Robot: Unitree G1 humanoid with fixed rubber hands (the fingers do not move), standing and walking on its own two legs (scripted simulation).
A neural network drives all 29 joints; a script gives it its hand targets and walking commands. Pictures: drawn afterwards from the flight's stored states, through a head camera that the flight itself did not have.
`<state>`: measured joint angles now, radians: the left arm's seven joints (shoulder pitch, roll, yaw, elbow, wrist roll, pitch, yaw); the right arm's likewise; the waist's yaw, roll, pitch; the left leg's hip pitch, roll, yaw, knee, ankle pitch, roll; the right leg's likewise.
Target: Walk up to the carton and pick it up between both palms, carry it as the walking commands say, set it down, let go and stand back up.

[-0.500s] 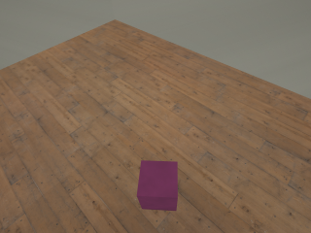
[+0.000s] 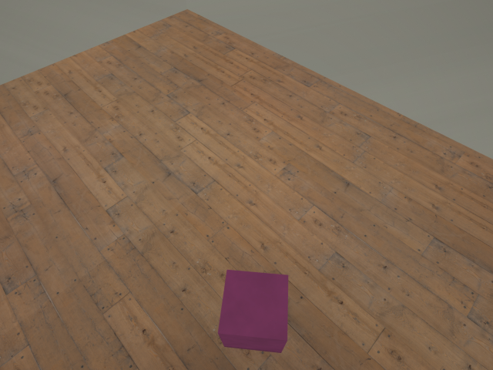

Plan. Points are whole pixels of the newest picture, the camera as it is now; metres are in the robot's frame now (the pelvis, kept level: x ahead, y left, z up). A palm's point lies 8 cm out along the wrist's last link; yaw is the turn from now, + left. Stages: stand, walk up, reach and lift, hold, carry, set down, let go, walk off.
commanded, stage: walk up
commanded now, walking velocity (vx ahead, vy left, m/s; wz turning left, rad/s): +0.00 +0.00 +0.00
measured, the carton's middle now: (254, 312) +0.36 -0.01 -0.64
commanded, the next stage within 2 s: stand in 0.26 s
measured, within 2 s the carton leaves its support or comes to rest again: neither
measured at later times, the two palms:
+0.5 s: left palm out of the picture +0.01 +0.22 -0.14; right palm out of the picture +0.04 -0.22 -0.14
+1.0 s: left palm (144, 367) +0.14 +0.19 -0.15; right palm out of the picture +0.13 -0.22 -0.14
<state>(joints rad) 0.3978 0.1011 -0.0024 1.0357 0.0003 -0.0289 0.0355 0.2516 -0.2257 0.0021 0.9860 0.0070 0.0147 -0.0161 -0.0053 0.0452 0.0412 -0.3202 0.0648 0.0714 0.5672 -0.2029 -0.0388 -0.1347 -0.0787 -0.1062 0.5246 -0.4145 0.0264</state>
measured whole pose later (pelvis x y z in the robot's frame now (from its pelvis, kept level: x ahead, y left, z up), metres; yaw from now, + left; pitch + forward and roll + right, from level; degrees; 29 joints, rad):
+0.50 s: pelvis +0.00 +0.01 +0.00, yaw +0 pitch +0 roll +0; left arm 0.31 0.13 0.00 1.07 0.00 0.00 0.04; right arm 0.26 -0.17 0.00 0.99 0.00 0.01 -0.04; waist 0.00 0.00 0.01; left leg -0.26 0.06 0.08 0.57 -0.30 -0.03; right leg -0.15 -0.08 -0.11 0.54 -0.38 0.03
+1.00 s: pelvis -0.03 +0.00 -0.02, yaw +0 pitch +14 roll +1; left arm -0.01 0.13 0.00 0.69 0.00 0.23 0.00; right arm 0.02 -0.18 0.00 0.68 -0.02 0.22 0.02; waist 0.00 -0.03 -0.01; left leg -0.68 0.06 0.07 0.73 -0.28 -0.02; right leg -0.61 -0.08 -0.07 0.79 -0.40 0.03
